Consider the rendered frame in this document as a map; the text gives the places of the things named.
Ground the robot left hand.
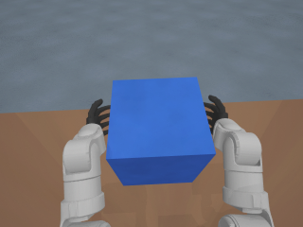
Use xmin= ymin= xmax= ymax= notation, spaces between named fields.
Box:
xmin=86 ymin=99 xmax=111 ymax=136

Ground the carton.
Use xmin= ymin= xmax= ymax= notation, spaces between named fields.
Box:
xmin=106 ymin=77 xmax=216 ymax=186

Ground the right robot forearm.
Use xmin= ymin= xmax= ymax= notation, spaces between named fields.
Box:
xmin=212 ymin=118 xmax=275 ymax=227

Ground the robot right upper arm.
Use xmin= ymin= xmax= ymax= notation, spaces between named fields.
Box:
xmin=218 ymin=214 xmax=271 ymax=227

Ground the robot right hand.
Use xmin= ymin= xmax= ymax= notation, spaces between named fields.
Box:
xmin=204 ymin=95 xmax=228 ymax=135

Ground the left robot forearm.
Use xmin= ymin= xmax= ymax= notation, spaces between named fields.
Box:
xmin=60 ymin=123 xmax=106 ymax=227

